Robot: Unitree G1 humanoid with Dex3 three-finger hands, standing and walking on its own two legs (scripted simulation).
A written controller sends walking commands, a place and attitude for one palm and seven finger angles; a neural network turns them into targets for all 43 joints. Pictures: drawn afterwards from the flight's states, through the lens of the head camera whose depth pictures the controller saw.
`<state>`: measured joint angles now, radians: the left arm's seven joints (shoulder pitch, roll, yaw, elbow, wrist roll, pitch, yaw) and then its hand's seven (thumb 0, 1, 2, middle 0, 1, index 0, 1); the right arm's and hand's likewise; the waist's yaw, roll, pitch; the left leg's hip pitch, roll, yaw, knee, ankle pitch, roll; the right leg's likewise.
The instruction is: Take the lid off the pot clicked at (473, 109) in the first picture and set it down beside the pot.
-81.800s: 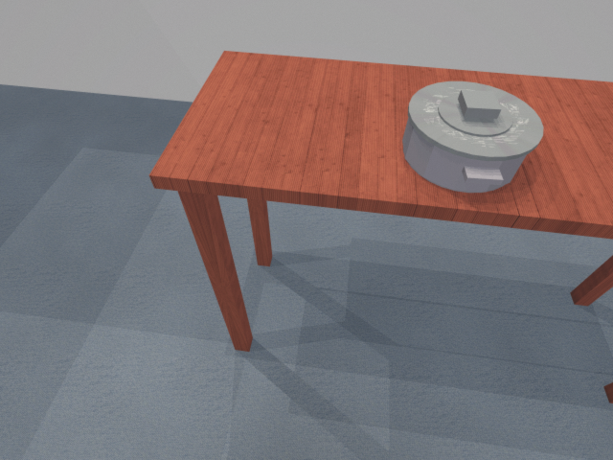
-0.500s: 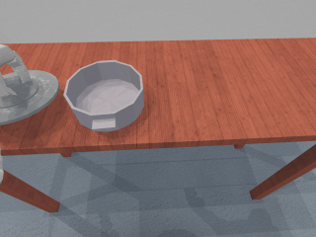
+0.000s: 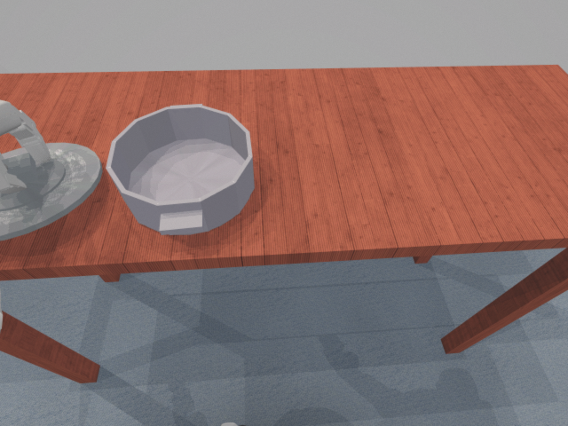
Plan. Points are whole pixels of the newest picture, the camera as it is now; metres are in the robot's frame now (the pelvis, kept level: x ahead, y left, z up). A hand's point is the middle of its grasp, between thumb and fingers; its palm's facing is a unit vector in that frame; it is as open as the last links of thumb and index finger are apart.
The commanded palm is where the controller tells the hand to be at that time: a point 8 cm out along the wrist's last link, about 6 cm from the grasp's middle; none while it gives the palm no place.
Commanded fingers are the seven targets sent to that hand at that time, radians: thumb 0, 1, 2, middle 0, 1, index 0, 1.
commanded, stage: lower the lid onto the table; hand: left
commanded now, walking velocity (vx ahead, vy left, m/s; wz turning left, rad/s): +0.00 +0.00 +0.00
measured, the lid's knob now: (12, 172) +0.44 +0.36 +0.11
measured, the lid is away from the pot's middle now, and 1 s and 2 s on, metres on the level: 0.23 0.24 0.24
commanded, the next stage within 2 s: open the fingers wide in 0.30 s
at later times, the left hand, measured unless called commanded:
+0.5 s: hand (3, 176) +0.43 +0.36 +0.12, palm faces -0.40 -0.13 -0.90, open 7.9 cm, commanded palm +0.44 +0.36 +0.18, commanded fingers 0.00 0.31 1.18 -0.76 -0.83 -0.76 -0.85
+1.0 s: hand (0, 180) +0.42 +0.36 +0.12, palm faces -0.40 -0.12 -0.91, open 8.6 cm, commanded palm +0.44 +0.36 +0.18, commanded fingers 0.00 0.02 0.91 -0.51 -0.75 -0.51 -0.75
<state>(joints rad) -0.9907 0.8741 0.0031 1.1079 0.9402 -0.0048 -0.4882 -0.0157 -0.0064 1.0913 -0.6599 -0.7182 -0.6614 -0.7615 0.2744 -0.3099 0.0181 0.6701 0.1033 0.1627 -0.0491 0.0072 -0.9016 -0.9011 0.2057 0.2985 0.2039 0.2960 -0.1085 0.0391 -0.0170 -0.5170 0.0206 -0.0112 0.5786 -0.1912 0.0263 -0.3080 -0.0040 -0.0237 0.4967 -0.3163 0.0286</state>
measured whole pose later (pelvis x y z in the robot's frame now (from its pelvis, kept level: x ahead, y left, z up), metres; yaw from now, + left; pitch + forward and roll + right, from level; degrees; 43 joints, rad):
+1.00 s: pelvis -0.01 +0.01 -0.01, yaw -1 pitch +10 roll -4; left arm -0.96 0.89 -0.01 1.03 0.95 -0.11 -0.44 -0.02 0.08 0.99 -0.57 -0.77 -0.61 -0.80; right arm 0.27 -0.30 0.02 0.65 0.11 0.21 -0.07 0.01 -0.90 -0.90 0.21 0.30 0.20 0.30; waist -0.09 0.03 -0.03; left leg -0.63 0.02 -0.01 0.68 -0.21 0.04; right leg -0.42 0.00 -0.02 0.59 -0.34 0.03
